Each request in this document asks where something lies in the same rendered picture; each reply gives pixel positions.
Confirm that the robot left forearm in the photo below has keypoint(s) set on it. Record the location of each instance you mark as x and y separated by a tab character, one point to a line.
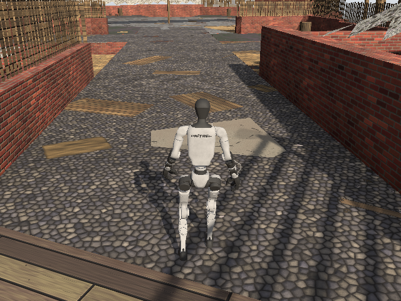
170	162

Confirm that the humanoid robot head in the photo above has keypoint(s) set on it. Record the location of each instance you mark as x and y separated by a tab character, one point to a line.
202	108

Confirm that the right robot hand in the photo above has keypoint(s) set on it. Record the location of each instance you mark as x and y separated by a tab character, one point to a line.
236	182

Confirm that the left robot hand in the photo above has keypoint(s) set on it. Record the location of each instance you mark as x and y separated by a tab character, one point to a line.
172	171

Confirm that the robot right forearm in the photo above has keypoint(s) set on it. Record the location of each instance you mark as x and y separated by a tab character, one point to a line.
232	167

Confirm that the humanoid robot torso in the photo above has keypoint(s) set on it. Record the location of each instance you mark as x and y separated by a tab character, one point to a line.
201	145

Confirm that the robot left upper arm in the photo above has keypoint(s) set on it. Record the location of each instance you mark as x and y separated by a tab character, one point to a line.
182	131

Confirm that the robot right upper arm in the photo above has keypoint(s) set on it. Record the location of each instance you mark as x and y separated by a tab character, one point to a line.
221	132

